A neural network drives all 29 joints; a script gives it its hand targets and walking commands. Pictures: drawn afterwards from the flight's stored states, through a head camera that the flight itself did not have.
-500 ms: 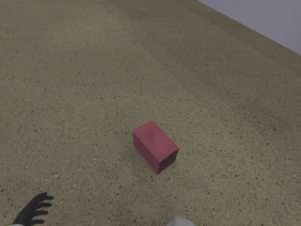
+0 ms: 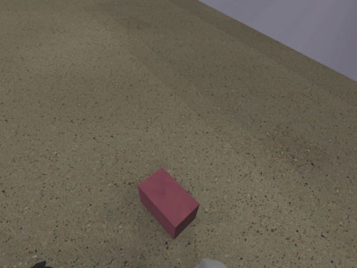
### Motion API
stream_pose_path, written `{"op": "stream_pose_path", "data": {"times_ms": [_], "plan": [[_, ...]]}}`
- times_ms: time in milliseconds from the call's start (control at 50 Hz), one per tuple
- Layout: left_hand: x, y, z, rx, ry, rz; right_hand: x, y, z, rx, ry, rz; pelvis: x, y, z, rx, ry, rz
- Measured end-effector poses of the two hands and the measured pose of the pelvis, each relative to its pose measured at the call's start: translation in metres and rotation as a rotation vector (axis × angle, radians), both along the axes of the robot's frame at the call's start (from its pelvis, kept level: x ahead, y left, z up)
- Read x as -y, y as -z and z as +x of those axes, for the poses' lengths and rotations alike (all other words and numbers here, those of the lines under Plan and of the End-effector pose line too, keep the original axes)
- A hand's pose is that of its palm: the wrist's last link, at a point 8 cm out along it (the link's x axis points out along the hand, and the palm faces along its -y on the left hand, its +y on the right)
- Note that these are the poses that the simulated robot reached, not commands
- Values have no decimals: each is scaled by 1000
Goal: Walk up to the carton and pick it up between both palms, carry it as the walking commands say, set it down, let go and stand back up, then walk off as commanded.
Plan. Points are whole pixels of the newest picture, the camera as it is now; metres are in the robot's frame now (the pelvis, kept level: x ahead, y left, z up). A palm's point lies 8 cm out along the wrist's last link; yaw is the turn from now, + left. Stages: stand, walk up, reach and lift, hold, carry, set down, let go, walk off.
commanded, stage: walk up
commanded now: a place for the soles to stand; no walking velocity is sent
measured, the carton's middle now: (167, 202) +0.54 +0.03 -0.65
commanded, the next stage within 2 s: none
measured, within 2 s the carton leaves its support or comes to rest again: neither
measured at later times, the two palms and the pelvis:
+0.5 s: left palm (49, 246) +0.19 +0.30 -0.08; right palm out of the picture +0.15 -0.34 -0.09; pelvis +0.05 -0.02 +0.00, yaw -1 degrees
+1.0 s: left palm out of the picture +0.15 +0.50 -0.04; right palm (297, 264) +0.16 -0.26 -0.07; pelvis +0.06 +0.11 -0.02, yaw -10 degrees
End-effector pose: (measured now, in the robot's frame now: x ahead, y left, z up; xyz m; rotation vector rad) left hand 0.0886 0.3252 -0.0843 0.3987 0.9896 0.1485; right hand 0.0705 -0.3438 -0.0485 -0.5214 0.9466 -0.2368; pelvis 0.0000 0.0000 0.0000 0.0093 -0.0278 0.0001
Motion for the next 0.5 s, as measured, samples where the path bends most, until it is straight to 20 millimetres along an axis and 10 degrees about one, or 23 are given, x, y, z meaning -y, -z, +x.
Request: {"op": "stream_pose_path", "data": {"times_ms": [260, 500], "plan": [[20, -1, 80, 50, 16, 70, 11, 48, 45, -78, 59, 73, 20, 14, 45, -13, 20, -1], [29, -5, 103, 39, -7, 40, -3, 46, 82, -62, 73, 130, 17, 1, 53, 2, 20, 9]]}}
